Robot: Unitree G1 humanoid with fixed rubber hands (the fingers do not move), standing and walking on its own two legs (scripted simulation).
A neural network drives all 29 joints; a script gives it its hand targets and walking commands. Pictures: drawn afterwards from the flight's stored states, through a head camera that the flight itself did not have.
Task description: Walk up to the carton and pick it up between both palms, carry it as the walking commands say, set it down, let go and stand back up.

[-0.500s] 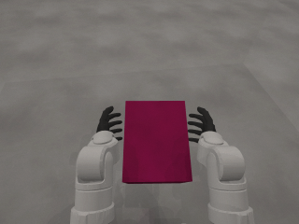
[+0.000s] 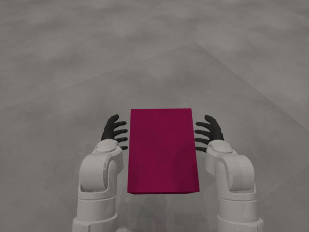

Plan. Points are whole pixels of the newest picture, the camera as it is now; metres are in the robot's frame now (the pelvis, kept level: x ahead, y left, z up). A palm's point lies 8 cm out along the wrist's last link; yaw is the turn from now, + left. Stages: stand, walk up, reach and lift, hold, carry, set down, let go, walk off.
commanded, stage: carry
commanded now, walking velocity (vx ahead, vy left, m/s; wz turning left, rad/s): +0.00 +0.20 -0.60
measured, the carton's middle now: (161, 153) +0.33 -0.01 -0.02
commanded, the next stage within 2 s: none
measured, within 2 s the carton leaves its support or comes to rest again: neither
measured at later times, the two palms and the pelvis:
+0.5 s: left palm (95, 151) +0.29 +0.14 +0.09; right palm (204, 180) +0.22 -0.09 +0.08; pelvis -0.03 +0.11 -0.01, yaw -16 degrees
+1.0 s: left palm (62, 168) +0.26 +0.20 +0.09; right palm (177, 190) +0.20 -0.03 +0.10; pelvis -0.07 +0.16 -0.01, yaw -16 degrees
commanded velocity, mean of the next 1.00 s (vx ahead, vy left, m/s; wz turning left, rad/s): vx -0.06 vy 0.05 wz -0.14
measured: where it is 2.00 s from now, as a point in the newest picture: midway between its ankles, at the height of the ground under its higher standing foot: outside the picture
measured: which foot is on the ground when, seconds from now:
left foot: up 0.00-0.10, down 0.12-1.00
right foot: down 0.00-0.12, up 0.14-0.42, down 0.44-1.00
